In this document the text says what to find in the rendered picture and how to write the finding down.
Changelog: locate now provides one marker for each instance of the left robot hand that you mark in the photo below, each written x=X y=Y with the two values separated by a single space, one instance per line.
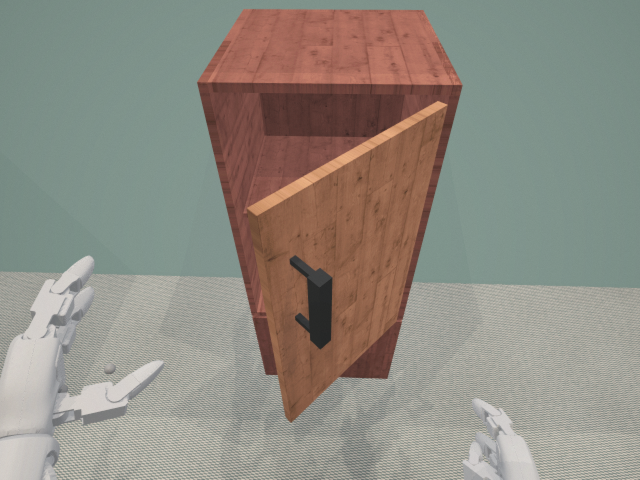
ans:
x=34 y=368

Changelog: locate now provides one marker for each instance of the handle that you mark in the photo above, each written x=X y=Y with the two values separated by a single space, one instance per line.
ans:
x=319 y=285

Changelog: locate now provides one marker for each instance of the robot left forearm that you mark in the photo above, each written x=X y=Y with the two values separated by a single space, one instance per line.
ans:
x=28 y=457

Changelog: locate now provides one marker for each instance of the right robot hand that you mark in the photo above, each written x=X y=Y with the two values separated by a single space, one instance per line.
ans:
x=510 y=457

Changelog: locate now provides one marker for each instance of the cupboard door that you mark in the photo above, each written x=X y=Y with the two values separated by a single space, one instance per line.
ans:
x=356 y=218

